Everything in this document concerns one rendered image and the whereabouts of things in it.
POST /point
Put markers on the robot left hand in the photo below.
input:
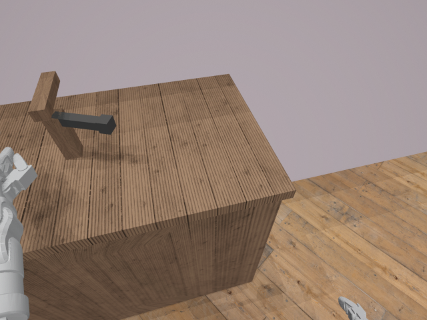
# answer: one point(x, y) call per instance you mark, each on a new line
point(13, 181)

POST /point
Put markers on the robot right hand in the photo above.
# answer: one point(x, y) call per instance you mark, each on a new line
point(354, 311)

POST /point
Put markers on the counter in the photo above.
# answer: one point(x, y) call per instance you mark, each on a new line
point(177, 203)

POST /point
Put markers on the tap lever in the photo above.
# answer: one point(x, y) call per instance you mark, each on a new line
point(105, 124)

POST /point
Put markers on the robot left forearm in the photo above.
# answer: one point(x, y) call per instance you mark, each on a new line
point(14, 305)

